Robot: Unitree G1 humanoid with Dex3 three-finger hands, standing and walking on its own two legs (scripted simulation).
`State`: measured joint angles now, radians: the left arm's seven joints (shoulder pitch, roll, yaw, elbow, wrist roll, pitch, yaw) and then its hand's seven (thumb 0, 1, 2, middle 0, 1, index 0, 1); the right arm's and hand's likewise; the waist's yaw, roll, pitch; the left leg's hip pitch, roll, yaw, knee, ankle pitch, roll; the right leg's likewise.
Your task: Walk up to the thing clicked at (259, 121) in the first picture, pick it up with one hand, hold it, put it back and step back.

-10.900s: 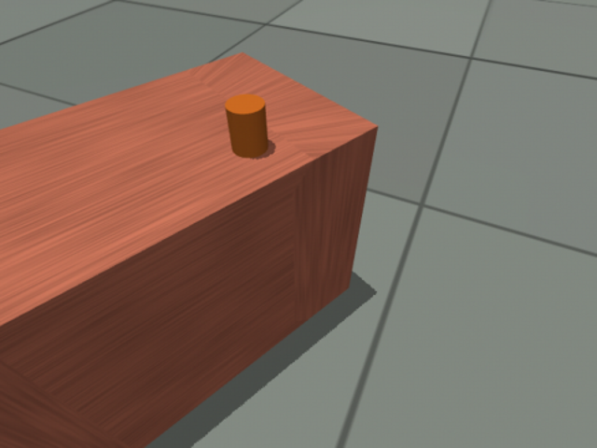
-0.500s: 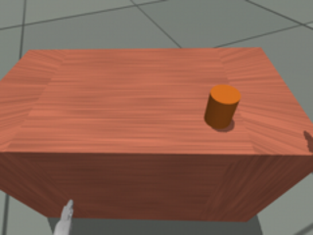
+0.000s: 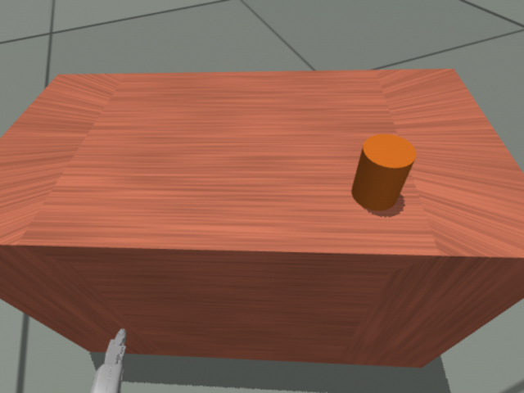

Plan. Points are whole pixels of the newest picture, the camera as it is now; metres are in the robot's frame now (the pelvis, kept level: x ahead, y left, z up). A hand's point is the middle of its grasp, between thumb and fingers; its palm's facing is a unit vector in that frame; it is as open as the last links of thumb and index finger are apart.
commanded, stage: go down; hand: right
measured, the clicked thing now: (381, 173) +0.51 -0.17 +0.05
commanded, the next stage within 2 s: approach in 0.72 s
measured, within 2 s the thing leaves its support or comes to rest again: neither
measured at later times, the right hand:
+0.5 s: hand out of the picture +0.42 -0.37 +0.20, palm faces +0.17 +0.99 -0.02, open 17.7 cm
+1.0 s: hand out of the picture +0.42 -0.36 +0.18, palm faces +0.16 +0.99 -0.02, open 17.7 cm
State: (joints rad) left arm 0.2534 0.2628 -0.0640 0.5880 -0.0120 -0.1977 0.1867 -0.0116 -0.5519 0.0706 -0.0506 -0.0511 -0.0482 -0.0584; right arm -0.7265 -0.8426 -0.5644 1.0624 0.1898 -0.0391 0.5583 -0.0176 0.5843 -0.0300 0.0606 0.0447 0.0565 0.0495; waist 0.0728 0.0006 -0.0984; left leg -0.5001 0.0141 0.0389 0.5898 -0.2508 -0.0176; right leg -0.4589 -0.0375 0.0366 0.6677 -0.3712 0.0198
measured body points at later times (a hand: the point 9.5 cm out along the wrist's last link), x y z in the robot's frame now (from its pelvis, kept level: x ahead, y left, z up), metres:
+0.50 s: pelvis -0.01 +0.00 +0.00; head +0.05 -0.02 +0.44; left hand +0.14 +0.25 -0.07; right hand +0.40 -0.42 +0.20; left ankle +0.02 +0.14 -0.72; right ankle -0.03 -0.13 -0.72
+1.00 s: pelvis +0.00 +0.00 -0.01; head +0.06 -0.02 +0.44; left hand +0.14 +0.26 -0.08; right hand +0.40 -0.42 +0.19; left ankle +0.02 +0.14 -0.72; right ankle -0.03 -0.13 -0.72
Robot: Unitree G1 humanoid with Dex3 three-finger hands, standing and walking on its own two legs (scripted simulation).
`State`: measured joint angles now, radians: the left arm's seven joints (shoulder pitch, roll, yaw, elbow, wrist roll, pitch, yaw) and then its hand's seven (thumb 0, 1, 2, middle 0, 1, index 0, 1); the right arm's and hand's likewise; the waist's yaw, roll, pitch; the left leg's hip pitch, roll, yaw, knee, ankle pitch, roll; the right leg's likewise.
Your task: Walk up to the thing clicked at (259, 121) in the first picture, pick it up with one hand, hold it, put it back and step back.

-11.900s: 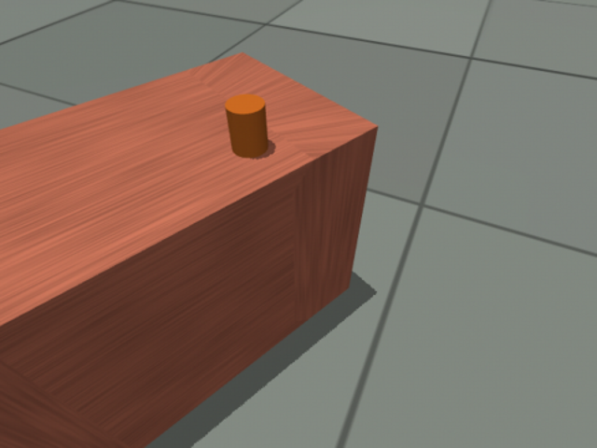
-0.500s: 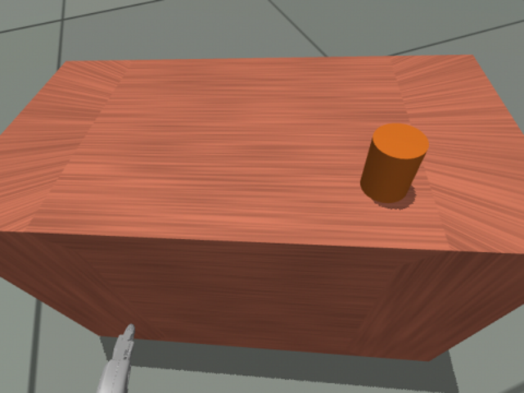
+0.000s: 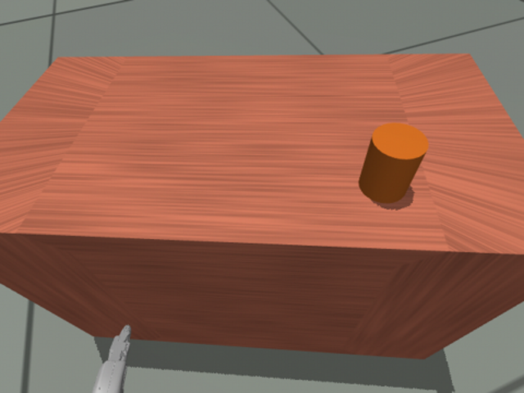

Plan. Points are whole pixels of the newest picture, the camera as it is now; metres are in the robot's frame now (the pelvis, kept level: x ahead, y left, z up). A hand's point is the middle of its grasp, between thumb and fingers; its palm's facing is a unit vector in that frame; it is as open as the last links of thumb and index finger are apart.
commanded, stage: approach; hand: right
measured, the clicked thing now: (390, 164) +0.51 -0.16 +0.05
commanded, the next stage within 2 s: close in in 0.18 s
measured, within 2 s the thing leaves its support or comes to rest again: neither
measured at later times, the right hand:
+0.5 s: hand (431, 172) +0.48 -0.22 +0.07, palm faces +0.09 +0.99 +0.06, open 17.7 cm
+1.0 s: hand (404, 170) +0.48 -0.18 +0.08, palm faces +0.10 +0.99 +0.02, open 17.8 cm
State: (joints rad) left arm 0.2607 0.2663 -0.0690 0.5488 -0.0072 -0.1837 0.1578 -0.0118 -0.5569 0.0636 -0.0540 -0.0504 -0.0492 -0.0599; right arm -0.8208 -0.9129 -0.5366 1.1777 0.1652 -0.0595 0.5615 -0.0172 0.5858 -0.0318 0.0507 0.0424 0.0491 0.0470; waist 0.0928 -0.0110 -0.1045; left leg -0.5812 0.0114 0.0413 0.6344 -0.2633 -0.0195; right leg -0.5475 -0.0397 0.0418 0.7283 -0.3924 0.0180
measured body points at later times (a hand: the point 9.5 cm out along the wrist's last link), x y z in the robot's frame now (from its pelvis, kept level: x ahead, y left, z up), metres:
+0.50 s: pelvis -0.01 +0.00 -0.03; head +0.08 -0.03 +0.41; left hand +0.12 +0.28 -0.07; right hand +0.47 -0.28 +0.07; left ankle +0.02 +0.14 -0.72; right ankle -0.03 -0.13 -0.72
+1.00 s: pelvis -0.02 +0.01 -0.03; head +0.06 -0.01 +0.41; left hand +0.11 +0.28 -0.06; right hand +0.47 -0.23 +0.08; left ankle +0.02 +0.14 -0.72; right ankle -0.03 -0.13 -0.72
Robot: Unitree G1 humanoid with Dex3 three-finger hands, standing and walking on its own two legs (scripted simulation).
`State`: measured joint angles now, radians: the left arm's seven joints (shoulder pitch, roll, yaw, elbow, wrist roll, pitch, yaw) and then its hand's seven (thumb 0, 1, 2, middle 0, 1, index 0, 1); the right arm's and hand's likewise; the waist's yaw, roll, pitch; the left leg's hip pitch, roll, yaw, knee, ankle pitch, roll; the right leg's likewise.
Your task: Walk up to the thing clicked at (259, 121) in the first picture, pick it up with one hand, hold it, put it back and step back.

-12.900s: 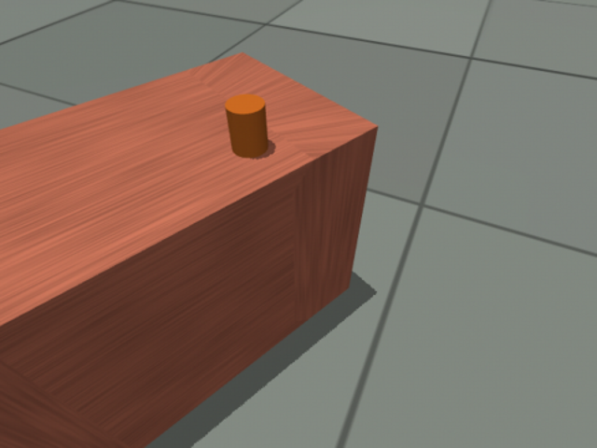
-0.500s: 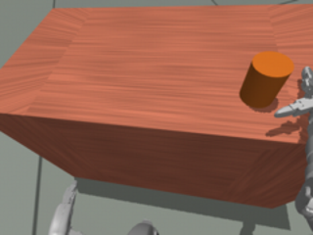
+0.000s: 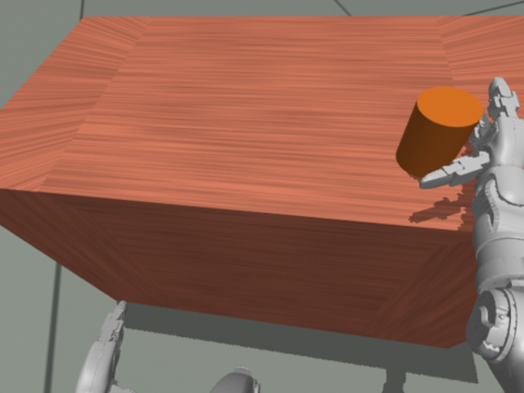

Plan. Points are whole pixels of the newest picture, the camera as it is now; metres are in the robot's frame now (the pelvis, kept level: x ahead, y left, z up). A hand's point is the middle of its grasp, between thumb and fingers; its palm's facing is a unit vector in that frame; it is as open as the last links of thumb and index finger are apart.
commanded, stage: close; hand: right
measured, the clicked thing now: (434, 134) +0.53 -0.18 +0.09
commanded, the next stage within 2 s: settle in 0.90 s
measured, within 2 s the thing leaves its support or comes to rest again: leaves its support in 1.24 s
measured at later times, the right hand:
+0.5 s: hand (444, 126) +0.52 -0.19 +0.11, palm faces +0.15 +0.99 -0.01, open 15.9 cm
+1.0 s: hand (445, 139) +0.50 -0.19 +0.10, palm faces +0.14 +0.99 -0.01, open 11.4 cm
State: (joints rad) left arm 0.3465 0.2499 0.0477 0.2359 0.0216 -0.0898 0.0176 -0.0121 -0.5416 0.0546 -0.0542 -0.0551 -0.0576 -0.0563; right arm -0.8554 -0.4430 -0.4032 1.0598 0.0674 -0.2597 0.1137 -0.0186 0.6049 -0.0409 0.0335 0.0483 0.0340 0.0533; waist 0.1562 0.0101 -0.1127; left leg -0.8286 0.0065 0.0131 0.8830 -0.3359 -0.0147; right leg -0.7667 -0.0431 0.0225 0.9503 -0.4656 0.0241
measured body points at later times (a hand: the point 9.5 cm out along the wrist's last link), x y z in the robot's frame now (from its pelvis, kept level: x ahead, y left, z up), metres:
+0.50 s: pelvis +0.00 +0.00 +0.00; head +0.10 -0.02 +0.43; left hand +0.14 +0.27 -0.04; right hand +0.51 -0.24 +0.11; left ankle +0.05 +0.13 -0.68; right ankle -0.01 -0.13 -0.68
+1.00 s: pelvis +0.01 +0.00 +0.00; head +0.10 -0.02 +0.44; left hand +0.15 +0.27 -0.04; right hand +0.49 -0.24 +0.11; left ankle +0.05 +0.13 -0.68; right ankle -0.01 -0.13 -0.68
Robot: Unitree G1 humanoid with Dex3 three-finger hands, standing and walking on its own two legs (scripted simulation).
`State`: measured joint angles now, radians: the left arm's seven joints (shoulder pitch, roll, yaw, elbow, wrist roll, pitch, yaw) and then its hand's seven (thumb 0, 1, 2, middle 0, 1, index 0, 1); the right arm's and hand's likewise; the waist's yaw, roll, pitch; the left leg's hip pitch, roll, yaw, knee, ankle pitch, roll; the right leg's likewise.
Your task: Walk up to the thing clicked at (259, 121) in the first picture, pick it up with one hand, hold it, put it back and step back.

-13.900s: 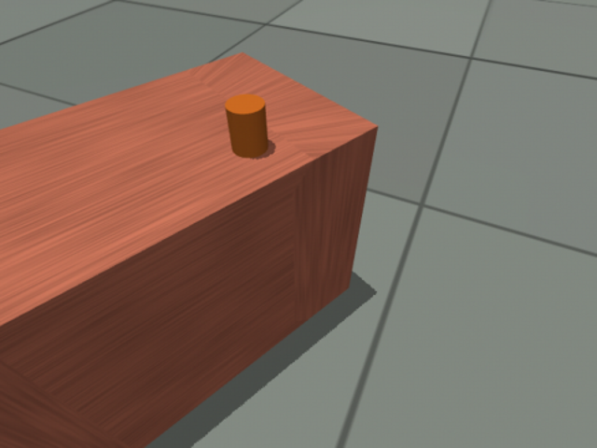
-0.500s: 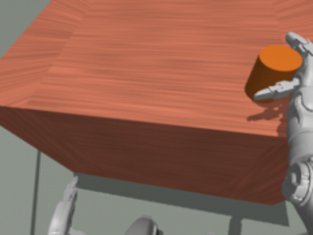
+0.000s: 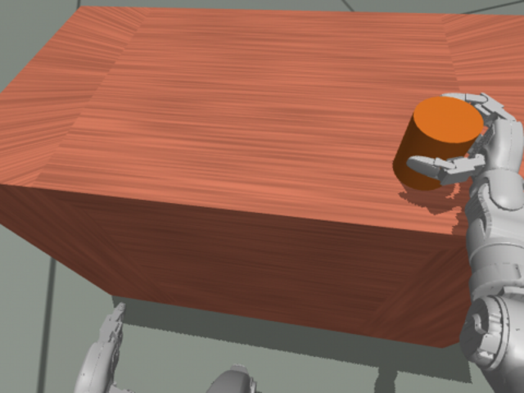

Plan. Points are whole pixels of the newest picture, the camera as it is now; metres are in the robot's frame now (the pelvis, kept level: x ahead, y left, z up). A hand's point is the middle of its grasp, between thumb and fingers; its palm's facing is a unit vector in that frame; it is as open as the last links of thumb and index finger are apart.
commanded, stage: settle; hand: right
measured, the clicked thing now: (432, 146) +0.50 -0.17 +0.09
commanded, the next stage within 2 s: lift in 0.90 s
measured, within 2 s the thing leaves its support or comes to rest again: leaves its support in 0.24 s
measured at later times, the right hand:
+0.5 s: hand (465, 121) +0.49 -0.19 +0.15, palm faces +0.16 +0.99 -0.04, open 11.7 cm
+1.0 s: hand (468, 102) +0.50 -0.18 +0.17, palm faces +0.14 +0.99 -0.02, open 11.8 cm
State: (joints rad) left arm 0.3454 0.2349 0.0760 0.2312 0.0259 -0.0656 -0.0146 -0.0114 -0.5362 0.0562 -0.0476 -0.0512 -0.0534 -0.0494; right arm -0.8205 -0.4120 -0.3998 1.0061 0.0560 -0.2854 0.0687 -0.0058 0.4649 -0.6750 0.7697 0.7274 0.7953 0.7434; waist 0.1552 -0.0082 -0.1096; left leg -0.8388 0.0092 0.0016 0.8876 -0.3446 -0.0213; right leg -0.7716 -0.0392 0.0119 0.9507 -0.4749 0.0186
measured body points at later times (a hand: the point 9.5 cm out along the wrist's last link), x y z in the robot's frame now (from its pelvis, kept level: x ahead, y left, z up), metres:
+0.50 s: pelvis +0.00 +0.00 +0.02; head +0.07 +0.00 +0.46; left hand +0.14 +0.27 -0.04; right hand +0.48 -0.24 +0.15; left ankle +0.04 +0.14 -0.68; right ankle -0.01 -0.13 -0.68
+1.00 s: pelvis +0.01 +0.00 +0.03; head +0.07 +0.00 +0.47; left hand +0.15 +0.27 -0.03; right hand +0.48 -0.23 +0.18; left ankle +0.04 +0.14 -0.68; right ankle -0.01 -0.13 -0.68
